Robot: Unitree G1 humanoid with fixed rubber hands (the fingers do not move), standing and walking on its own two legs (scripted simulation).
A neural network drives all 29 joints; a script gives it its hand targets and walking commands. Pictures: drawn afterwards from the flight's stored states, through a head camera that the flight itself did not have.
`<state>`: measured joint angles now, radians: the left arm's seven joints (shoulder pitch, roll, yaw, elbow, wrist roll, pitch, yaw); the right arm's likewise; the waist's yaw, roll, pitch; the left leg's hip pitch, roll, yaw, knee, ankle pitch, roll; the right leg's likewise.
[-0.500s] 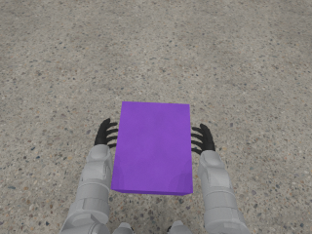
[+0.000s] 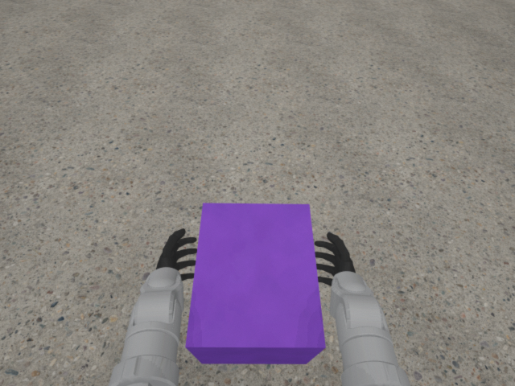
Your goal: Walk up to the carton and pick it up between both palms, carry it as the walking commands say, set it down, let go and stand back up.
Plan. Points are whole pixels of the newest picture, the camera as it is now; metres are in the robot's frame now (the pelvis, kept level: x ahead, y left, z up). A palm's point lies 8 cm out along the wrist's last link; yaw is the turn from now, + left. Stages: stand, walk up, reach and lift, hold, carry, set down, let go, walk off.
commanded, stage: reach and lift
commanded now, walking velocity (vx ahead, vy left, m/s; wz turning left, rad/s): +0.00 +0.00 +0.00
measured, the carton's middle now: (255, 284) +0.34 -0.01 -0.09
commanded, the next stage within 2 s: hold in 1.66 s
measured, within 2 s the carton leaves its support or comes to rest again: neither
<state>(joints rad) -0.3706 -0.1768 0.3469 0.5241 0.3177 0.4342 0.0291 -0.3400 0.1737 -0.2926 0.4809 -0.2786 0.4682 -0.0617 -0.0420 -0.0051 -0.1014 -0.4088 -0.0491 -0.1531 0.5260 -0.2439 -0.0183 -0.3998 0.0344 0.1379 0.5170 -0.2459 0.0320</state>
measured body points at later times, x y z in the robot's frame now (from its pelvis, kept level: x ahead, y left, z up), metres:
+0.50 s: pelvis -0.01 +0.00 +0.01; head -0.06 +0.01 +0.46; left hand +0.31 +0.13 +0.05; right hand +0.29 -0.16 +0.05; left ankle +0.01 +0.13 -0.73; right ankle +0.01 -0.14 -0.73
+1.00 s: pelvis -0.01 +0.00 +0.01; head -0.06 +0.00 +0.46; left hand +0.30 +0.15 +0.06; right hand +0.30 -0.14 +0.06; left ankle +0.01 +0.13 -0.73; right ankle +0.01 -0.14 -0.73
